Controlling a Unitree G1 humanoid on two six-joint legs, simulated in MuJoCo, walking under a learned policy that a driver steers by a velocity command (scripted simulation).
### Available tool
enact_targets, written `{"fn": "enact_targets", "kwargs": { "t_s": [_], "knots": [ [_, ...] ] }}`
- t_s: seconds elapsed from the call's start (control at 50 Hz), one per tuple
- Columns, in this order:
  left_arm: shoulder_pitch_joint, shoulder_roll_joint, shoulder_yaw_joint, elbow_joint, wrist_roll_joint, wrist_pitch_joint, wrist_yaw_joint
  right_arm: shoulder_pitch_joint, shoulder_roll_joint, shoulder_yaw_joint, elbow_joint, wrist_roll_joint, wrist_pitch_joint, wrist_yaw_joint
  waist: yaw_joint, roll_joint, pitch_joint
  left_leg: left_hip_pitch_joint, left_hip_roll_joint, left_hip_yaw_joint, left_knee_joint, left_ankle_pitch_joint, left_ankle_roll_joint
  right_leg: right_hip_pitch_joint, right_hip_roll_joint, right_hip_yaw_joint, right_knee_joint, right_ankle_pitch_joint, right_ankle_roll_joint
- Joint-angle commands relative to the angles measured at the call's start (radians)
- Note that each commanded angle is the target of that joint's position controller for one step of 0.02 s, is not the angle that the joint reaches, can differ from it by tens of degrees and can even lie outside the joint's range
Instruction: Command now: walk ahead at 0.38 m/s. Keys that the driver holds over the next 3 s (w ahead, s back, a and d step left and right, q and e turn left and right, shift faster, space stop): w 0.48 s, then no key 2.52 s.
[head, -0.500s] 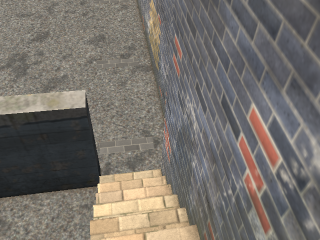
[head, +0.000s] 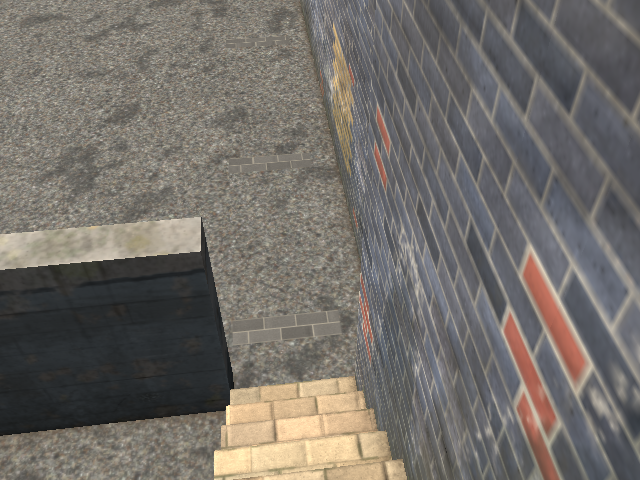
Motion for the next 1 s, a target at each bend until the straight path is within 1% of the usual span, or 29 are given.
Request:
{"fn": "enact_targets", "kwargs": {
  "t_s": [0.02,0.12,0.16,0.22,0.24,0.26,0.3,0.32,0.34,0.36,0.38,0.4,0.42,0.44,0.48,0.5,0.54,0.56,0.6,0.64,0.68,0.74,0.78,0.84,0.88,0.92,0.96,0.98,1.0],
  "knots": [
    [0.082,0.134,0.034,-0.012,-0.005,-0.026,0.0,0.019,-0.09,-0.023,-0.031,-0.006,-0.014,-0.012,-0.003,-0.007,0.081,-0.061,-0.018,0.012,0.013,0.426,0.102,-0.063,0.013,0.002,-0.048,0.224,-0.094],
    [0.382,0.225,0.075,0.084,0.004,-0.04,0.003,-0.161,-0.078,-0.017,-0.082,-0.031,-0.022,-0.007,0.14,-0.25,0.162,-0.677,-0.067,0.151,0.379,0.026,0.048,0.21,-0.189,0.359,-0.115,0.347,-0.26],
    [0.4,0.204,0.078,0.085,0.016,-0.053,-0.001,-0.261,-0.085,-0.022,-0.096,-0.025,-0.041,0.004,0.187,-0.203,0.199,-0.859,-0.036,0.144,0.464,-0.236,0.037,0.239,-0.249,0.441,-0.116,0.39,-0.3],
    [0.175,0.166,0.071,0.036,0.007,-0.053,0.02,-0.03,-0.015,-0.007,-0.009,-0.015,-0.038,0.018,0.002,-0.153,0.117,-0.455,0.054,0.106,0.455,0.024,0.042,-0.157,-0.24,0.409,-0.048,-0.023,-0.267],
    [0.143,0.116,0.063,0.025,0.016,-0.069,0.037,-0.124,-0.12,-0.046,-0.027,-0.011,-0.029,0.018,0.023,-0.091,0.172,-0.664,0.126,-0.049,0.384,0.478,0.047,-0.122,-0.258,0.413,0.147,-0.259,-0.275],
    [0.166,0.068,0.044,0.026,0.0,-0.072,0.037,-0.104,-0.107,-0.046,-0.025,0.018,-0.026,0.025,0.029,-0.094,0.136,-0.611,0.079,0.012,0.364,0.516,0.004,-0.167,-0.208,0.367,0.195,-0.339,-0.255],
    [0.022,0.06,0.047,-0.015,-0.023,-0.087,0.078,-0.097,0.047,0.012,-0.031,0.042,-0.02,0.067,-0.057,-0.021,0.154,-0.017,0.056,0.127,0.059,1.072,-0.025,-0.657,-0.099,0.078,0.15,-0.313,-0.15],
    [0.067,0.105,0.062,0.007,0.0,-0.074,0.092,-0.036,0.071,0.021,-0.011,0.055,-0.019,0.074,-0.051,-0.026,0.109,0.089,0.038,0.17,-0.031,1.06,-0.029,-0.611,-0.092,0.061,0.178,-0.299,-0.165],
    [0.078,0.12,0.075,0.023,0.013,-0.051,0.092,0.044,0.044,0.009,0.02,0.065,-0.008,0.072,-0.069,-0.039,0.09,0.141,0.066,0.151,-0.112,1.011,-0.026,-0.534,-0.088,0.051,0.296,-0.278,-0.187],
    [0.037,0.163,0.086,0.041,0.027,-0.038,0.058,0.294,-0.049,-0.03,0.132,0.038,-0.003,0.057,-0.157,-0.121,-0.069,0.364,0.03,0.226,0.127,0.979,-0.009,-0.532,-0.088,0.024,0.563,-0.156,-0.178],
    [-0.099,0.187,0.096,-0.001,0.03,-0.018,0.042,0.542,-0.109,-0.054,0.216,0.03,-0.012,0.039,-0.322,-0.079,-0.133,0.493,0.073,0.201,0.045,0.886,-0.015,-0.551,-0.024,-0.009,0.883,-0.165,-0.161],
    [-0.167,0.142,0.104,-0.015,0.054,-0.001,0.045,0.622,-0.138,-0.062,0.242,0.0,-0.04,0.034,-0.391,0.073,0.026,0.408,0.127,0.065,-0.206,0.779,-0.033,-0.658,0.08,-0.013,1.327,-0.399,-0.135],
    [-0.116,0.066,0.091,-0.078,0.068,0.008,0.045,0.453,-0.149,-0.037,0.208,0.001,-0.083,0.055,-0.249,0.356,0.249,0.129,0.1,0.102,-0.202,1.244,-0.099,-0.755,0.179,-0.012,1.62,-0.449,-0.151],
    [0.086,-0.014,0.081,-0.103,0.009,-0.002,0.051,0.409,-0.195,-0.024,0.21,-0.018,-0.115,0.067,-0.032,0.44,0.187,0.28,0.233,-0.089,0.072,1.944,-0.068,-1.01,0.175,0.079,1.562,-0.381,-0.179],
    [0.247,0.003,0.08,-0.025,0.02,0.003,0.051,0.402,-0.222,-0.061,0.198,-0.014,-0.13,0.076,0.0,0.158,0.021,0.206,0.339,-0.25,0.038,1.408,0.091,-0.946,0.082,0.128,1.356,-0.107,-0.192],
    [0.255,-0.017,0.072,-0.018,0.025,0.009,0.049,0.379,-0.252,-0.077,0.216,-0.027,-0.131,0.065,0.015,0.213,-0.021,0.147,0.406,-0.396,-0.001,1.174,0.229,-0.926,0.085,0.159,1.369,-0.114,-0.174],
    [0.006,0.046,0.067,-0.101,0.041,0.026,0.059,0.266,-0.119,-0.031,0.212,-0.047,-0.155,0.049,0.008,0.144,0.175,-0.137,0.436,-0.503,-0.121,0.795,0.32,-0.935,0.063,0.247,1.016,0.137,-0.056],
    [-0.081,0.017,0.041,-0.167,0.016,0.029,0.062,0.108,-0.036,0.006,0.185,-0.015,-0.158,0.025,0.095,0.075,0.256,-0.385,0.357,-0.339,-0.179,0.754,0.227,-0.755,0.038,0.23,0.562,0.399,-0.009],
    [0.096,-0.027,0.04,-0.026,0.04,0.072,0.057,0.033,-0.135,-0.008,0.201,0.002,-0.154,0.014,0.14,0.126,0.122,-0.619,0.272,-0.208,-0.151,0.8,0.214,-0.213,0.097,0.124,0.609,0.634,-0.012],
    [-0.036,0.039,0.048,-0.067,0.038,0.081,0.053,0.139,-0.084,0.015,0.256,0.057,-0.157,0.016,0.06,0.14,0.21,-0.324,0.204,-0.158,-0.069,0.647,0.214,-0.535,0.056,0.209,0.363,0.775,-0.052],
    [-0.261,0.037,0.048,-0.122,0.055,0.05,0.043,0.262,-0.03,0.038,0.287,0.032,-0.149,-0.001,-0.071,0.087,0.235,-0.134,0.198,-0.193,0.007,0.488,0.238,-0.683,0.052,0.205,0.215,0.764,-0.068],
    [-0.31,-0.003,0.027,-0.098,-0.002,0.009,-0.006,0.219,-0.055,0.03,0.249,0.0,-0.094,-0.041,-0.115,-0.018,0.178,-0.262,0.136,-0.088,0.008,0.152,0.196,-0.268,0.039,0.188,-0.277,0.977,-0.055],
    [-0.173,0.036,0.043,-0.034,-0.015,-0.004,-0.015,0.261,-0.074,0.018,0.255,-0.016,-0.074,-0.043,-0.148,0.002,0.171,-0.225,0.131,-0.088,0.099,0.181,0.2,-0.142,-0.011,0.205,-0.378,1.108,-0.033],
    [0.086,0.062,0.053,0.046,0.017,-0.03,0.012,0.183,-0.073,0.005,0.235,-0.028,-0.068,-0.013,-0.078,-0.014,0.118,-0.187,0.062,-0.014,0.414,0.336,0.169,0.087,-0.032,0.128,-0.558,1.237,-0.028],
    [0.314,0.154,0.09,0.098,0.048,-0.048,0.026,0.13,-0.102,-0.005,0.246,-0.008,-0.047,-0.01,0.004,-0.018,0.091,-0.296,-0.012,0.032,0.802,0.303,0.156,0.274,-0.048,0.076,-0.567,1.165,-0.005],
    [0.307,0.186,0.076,0.089,0.04,-0.075,-0.01,0.26,0.032,-0.007,0.222,0.014,-0.004,-0.009,-0.068,-0.222,0.038,-0.747,-0.163,0.178,1.306,-0.6,0.101,0.601,-0.24,0.137,-0.111,1.851,-0.046],
    [0.235,0.054,0.024,0.043,-0.064,-0.086,-0.023,0.165,0.019,0.009,0.191,-0.011,0.033,-0.019,-0.035,-0.183,-0.078,-0.79,-0.064,0.105,1.258,-0.434,0.072,0.4,-0.303,0.243,-0.067,1.318,-0.225],
    [0.089,0.059,0.01,0.001,-0.057,-0.079,0.008,-0.001,0.02,0.013,0.151,-0.022,0.059,-0.008,-0.015,-0.24,-0.053,-0.685,-0.066,0.137,1.273,-0.319,0.059,0.147,-0.272,0.308,-0.279,0.749,-0.249],
    [0.056,0.103,-0.004,-0.008,-0.058,-0.083,0.047,0.013,0.031,0.018,0.122,-0.016,0.079,0.002,-0.046,-0.367,-0.045,-0.662,-0.042,0.127,1.334,-0.286,0.024,0.022,-0.395,0.453,-0.322,0.708,-0.373]
  ]
}}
